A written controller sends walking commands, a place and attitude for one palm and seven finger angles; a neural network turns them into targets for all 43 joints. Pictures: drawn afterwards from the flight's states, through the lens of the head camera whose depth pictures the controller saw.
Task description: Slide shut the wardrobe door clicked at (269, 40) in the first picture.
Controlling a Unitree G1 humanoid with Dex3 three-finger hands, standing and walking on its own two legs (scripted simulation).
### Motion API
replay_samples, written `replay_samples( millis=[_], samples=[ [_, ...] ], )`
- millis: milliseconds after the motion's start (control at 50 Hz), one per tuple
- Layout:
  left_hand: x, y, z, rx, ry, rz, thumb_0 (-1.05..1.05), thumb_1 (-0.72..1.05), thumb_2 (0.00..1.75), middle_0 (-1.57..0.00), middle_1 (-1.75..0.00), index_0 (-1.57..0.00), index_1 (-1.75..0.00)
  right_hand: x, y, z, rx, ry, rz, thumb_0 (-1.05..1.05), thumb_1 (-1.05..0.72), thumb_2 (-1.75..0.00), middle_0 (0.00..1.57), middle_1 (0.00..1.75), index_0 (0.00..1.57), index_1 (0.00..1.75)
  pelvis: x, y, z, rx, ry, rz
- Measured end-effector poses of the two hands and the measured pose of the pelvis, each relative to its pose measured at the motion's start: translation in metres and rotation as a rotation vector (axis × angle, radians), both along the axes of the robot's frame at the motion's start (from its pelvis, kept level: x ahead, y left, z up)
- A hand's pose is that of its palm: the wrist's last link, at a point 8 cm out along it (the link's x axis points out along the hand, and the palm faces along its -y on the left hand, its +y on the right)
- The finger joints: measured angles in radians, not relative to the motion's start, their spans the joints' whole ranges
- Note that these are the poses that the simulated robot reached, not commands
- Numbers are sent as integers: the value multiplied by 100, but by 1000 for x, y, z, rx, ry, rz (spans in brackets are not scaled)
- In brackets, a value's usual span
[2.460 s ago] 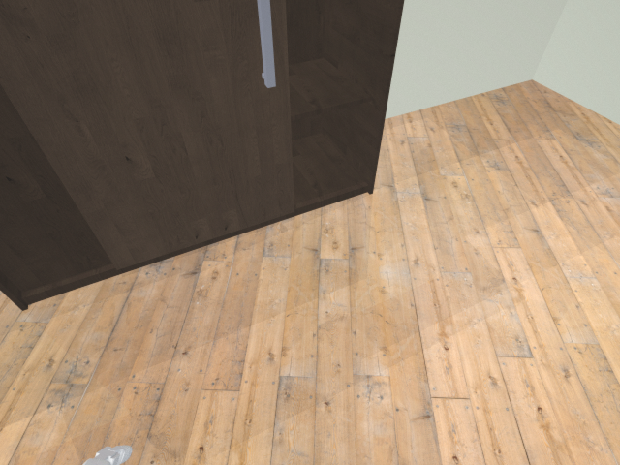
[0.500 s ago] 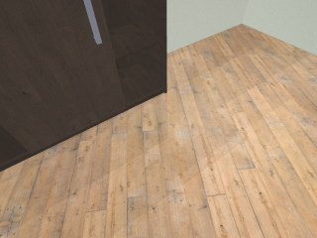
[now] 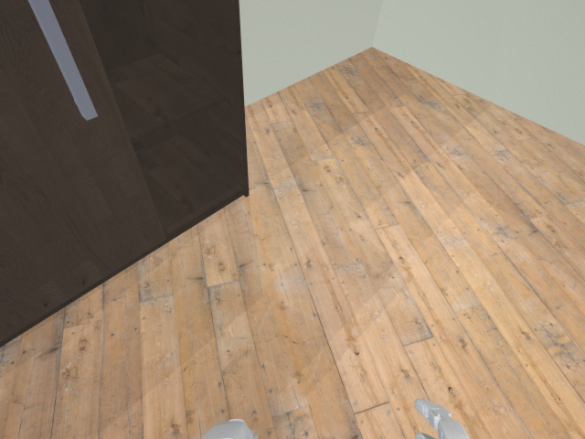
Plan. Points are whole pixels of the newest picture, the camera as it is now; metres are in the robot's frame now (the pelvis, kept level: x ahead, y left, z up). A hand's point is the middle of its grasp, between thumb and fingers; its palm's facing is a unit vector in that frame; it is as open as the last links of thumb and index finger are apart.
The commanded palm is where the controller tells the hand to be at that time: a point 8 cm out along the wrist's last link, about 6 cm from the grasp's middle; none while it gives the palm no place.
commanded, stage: walk to a spot facing it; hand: left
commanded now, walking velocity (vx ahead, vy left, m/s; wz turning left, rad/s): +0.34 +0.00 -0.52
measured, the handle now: (53, 41) +0.76 +0.59 +0.11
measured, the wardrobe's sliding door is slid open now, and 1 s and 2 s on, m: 0.41 0.41 0.41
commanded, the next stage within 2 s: turn to face it in 0.70 s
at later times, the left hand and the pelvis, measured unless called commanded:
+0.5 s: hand (239, 301) +0.36 +0.13 -0.14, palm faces -0.34 -0.93 -0.14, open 7.4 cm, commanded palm none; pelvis +0.20 +0.01 +0.02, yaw -17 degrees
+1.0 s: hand (265, 244) +0.50 +0.11 -0.15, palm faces -0.37 -0.90 -0.23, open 7.3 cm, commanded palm none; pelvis +0.39 -0.06 +0.02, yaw -26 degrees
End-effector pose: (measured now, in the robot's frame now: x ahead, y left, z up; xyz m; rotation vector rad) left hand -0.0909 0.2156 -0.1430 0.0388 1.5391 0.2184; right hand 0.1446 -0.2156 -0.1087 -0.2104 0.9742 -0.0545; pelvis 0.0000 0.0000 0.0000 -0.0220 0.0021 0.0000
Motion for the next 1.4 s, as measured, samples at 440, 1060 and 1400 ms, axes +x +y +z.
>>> replay_samples(
  millis=[440, 1060, 1400],
  samples=[
    [416, 4, 30, -39, -354, -449, 1, 91, 90, -20, -30, -20, -30, -120, 41, 7, 40, 522, -518, 0, -91, -90, 20, 30, 20, 30, 170, 20, 24, 15, -10, -254],
    [614, -60, 11, 11, -257, -503, 1, 91, 90, -20, -30, -20, -30, 278, -96, 2, 3, 93, -482, 0, -91, -90, 20, 30, 20, 30, 417, -59, 12, -18, -18, -411],
    [662, -58, 28, 35, -290, -411, 1, 91, 90, -20, -30, -20, -30, 254, -91, 6, -7, 323, -462, 0, -92, -90, 20, 30, 21, 30, 439, -59, 25, -2, 21, -272]
  ],
)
